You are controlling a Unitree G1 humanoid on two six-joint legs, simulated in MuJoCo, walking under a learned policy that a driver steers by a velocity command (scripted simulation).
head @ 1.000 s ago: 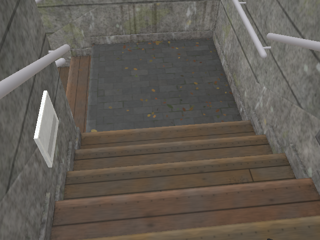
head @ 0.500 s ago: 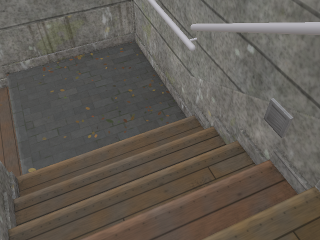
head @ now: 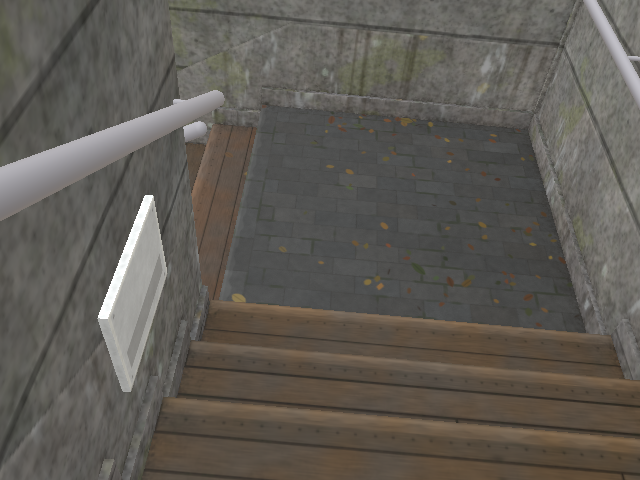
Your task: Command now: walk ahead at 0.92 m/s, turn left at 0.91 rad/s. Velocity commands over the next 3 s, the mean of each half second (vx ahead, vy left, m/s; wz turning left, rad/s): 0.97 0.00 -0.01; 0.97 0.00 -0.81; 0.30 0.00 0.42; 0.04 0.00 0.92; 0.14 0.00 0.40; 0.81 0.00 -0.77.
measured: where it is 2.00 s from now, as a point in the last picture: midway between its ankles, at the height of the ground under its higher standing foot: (344, 345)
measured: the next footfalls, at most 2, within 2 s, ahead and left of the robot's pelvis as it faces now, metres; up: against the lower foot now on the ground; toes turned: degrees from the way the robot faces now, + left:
right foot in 0.46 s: +0.45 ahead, -0.08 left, -0.17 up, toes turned -2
left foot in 0.84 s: +0.75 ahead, +0.03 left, -0.34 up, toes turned -24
